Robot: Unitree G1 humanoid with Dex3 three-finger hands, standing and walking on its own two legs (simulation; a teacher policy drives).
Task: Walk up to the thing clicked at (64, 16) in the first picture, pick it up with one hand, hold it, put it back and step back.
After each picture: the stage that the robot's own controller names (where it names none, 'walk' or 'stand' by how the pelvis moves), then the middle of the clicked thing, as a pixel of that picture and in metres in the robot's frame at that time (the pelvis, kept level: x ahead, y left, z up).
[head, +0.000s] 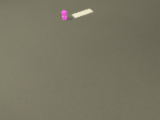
stand; (64, 15) +1.95 +0.32 -0.72
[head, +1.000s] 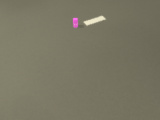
walk; (75, 22) +1.84 +0.27 -0.72
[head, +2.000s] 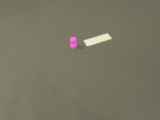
walk; (73, 42) +1.27 +0.23 -0.71
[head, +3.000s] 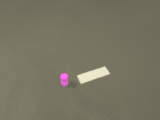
walk; (64, 79) +0.84 +0.22 -0.70
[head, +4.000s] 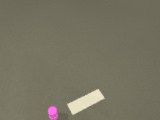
walk; (53, 113) +0.51 +0.21 -0.71
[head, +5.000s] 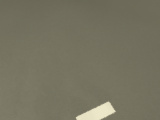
stand; out of the picture +0.42 +0.20 -0.72
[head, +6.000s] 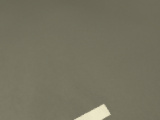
stand; out of the picture +0.39 +0.22 -0.72
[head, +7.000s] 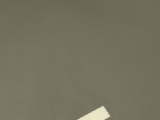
stand; out of the picture +0.38 +0.23 -0.73
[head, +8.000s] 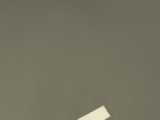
stand; out of the picture +0.37 +0.23 -0.73
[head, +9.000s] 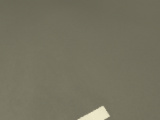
go down; out of the picture +0.37 +0.23 -0.73
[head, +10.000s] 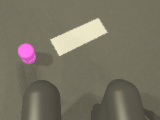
go down; (27, 54) +0.47 +0.23 -0.34
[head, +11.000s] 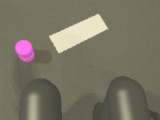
approach; (25, 51) +0.47 +0.23 -0.30
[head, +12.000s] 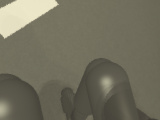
close in; out of the picture +0.46 +0.27 -0.23
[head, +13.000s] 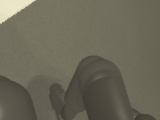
close; out of the picture +0.45 +0.28 -0.23
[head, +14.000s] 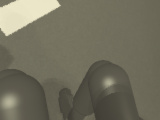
lift; out of the picture +0.41 +0.26 -0.21
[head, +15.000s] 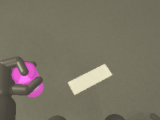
lift; (29, 80) +0.34 +0.19 -0.01
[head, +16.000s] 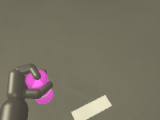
hold; (40, 87) +0.33 +0.16 +0.01
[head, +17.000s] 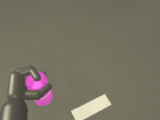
hold; (40, 89) +0.33 +0.17 +0.00
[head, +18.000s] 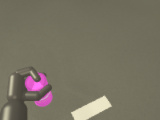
crouch; (39, 90) +0.33 +0.17 +0.00
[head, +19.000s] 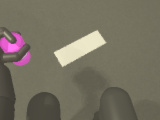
crouch; (16, 50) +0.45 +0.21 -0.09
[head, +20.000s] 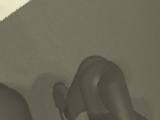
lower; out of the picture +0.45 +0.28 -0.23
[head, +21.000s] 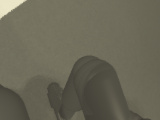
lower; out of the picture +0.45 +0.29 -0.24
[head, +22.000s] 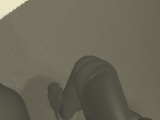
lower; out of the picture +0.45 +0.29 -0.24
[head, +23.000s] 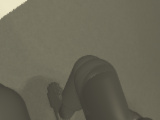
lower; out of the picture +0.45 +0.29 -0.24
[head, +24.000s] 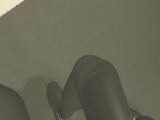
loosen; out of the picture +0.45 +0.29 -0.24
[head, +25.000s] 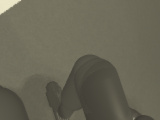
withdraw; out of the picture +0.45 +0.28 -0.24
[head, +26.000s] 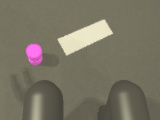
walk; (34, 55) +0.47 +0.22 -0.32
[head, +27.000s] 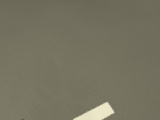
stand; out of the picture +0.39 +0.19 -0.66
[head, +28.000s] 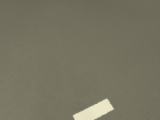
stand; out of the picture +0.41 +0.20 -0.67
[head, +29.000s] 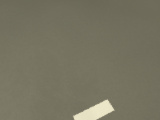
stand; out of the picture +0.40 +0.20 -0.67
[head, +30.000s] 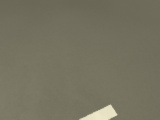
stand; out of the picture +0.41 +0.20 -0.72
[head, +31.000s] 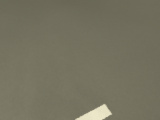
stand; out of the picture +0.39 +0.22 -0.73
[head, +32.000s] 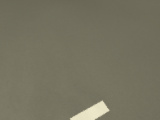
walk; out of the picture +0.38 +0.23 -0.72
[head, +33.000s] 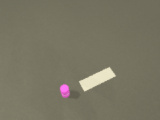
walk; (65, 91) +0.58 +0.18 -0.70
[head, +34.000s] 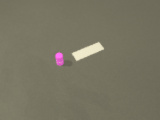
walk; (59, 59) +0.90 +0.23 -0.70
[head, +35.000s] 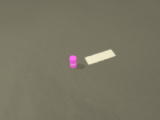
stand; (73, 61) +1.02 +0.16 -0.70
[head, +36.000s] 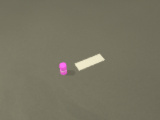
stand; (63, 68) +0.99 +0.21 -0.73
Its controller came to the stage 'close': yes
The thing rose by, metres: 0.71
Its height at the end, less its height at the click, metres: +0.00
